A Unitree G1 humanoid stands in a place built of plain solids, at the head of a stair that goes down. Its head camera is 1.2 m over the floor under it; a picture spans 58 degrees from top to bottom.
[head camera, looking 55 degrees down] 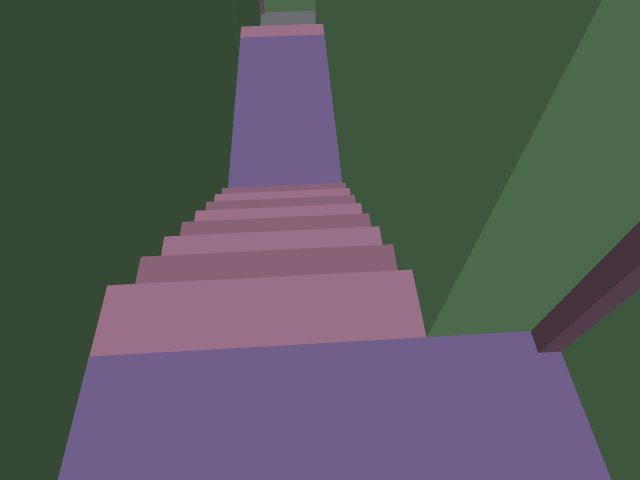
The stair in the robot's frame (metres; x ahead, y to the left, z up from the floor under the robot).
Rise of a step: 0.19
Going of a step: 0.23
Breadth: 0.98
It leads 3 degrees to the left of straight ahead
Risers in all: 8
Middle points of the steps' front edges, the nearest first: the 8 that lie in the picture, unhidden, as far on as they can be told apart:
0.70 0.19 0.00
0.93 0.20 -0.19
1.16 0.21 -0.39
1.39 0.23 -0.58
1.62 0.24 -0.77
1.85 0.26 -0.97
2.09 0.27 -1.16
2.32 0.28 -1.36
